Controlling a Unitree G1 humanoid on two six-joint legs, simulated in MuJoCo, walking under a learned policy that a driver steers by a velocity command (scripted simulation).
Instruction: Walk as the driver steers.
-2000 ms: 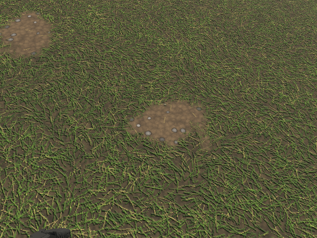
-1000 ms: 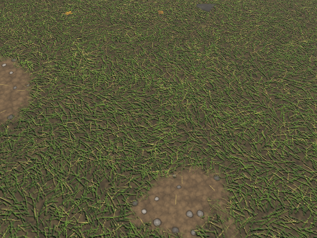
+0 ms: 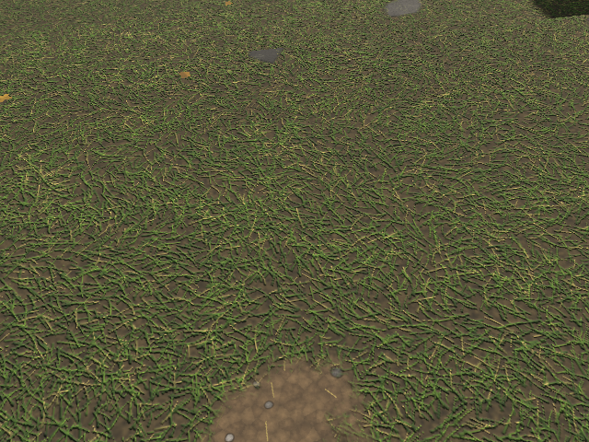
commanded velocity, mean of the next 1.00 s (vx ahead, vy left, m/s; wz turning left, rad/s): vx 0.04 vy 0.00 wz -0.01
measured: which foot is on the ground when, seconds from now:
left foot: down 0.00-1.00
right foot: down 0.00-1.00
